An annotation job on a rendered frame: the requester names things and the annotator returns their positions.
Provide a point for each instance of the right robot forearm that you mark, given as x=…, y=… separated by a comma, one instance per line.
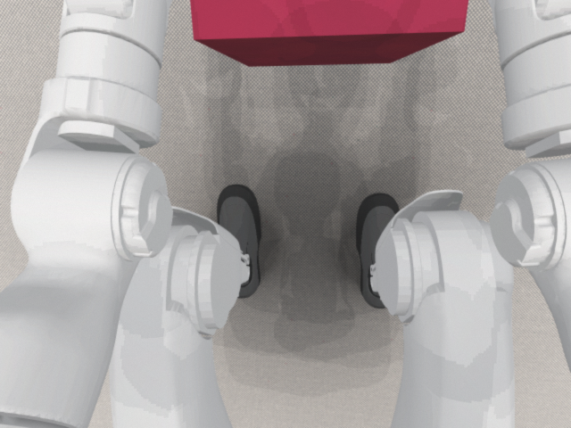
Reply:
x=534, y=40

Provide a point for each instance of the left robot forearm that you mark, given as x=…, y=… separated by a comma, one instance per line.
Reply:
x=104, y=94

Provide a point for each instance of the right robot foot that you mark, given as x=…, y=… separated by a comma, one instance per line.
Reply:
x=375, y=212

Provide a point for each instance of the robot right thigh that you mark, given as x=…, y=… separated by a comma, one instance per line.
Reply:
x=458, y=358

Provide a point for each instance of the right robot upper arm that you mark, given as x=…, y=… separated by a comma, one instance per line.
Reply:
x=531, y=228

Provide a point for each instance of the left robot upper arm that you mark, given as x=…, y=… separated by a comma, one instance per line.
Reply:
x=86, y=219

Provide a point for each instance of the carton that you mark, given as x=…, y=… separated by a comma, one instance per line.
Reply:
x=324, y=32

